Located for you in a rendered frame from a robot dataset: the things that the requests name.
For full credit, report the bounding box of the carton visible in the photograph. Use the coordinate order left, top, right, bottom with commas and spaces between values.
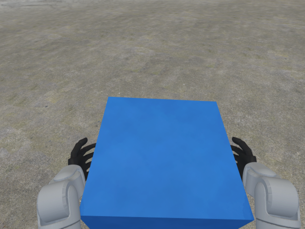
80, 97, 254, 229

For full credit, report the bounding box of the left robot hand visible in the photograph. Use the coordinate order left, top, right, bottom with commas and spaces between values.
68, 138, 96, 181

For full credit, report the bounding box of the left robot forearm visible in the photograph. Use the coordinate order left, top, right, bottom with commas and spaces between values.
37, 165, 86, 229

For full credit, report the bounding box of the right robot forearm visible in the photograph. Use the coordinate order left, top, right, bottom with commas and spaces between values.
243, 162, 301, 229

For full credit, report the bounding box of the right robot hand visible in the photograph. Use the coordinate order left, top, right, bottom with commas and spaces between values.
230, 137, 257, 181

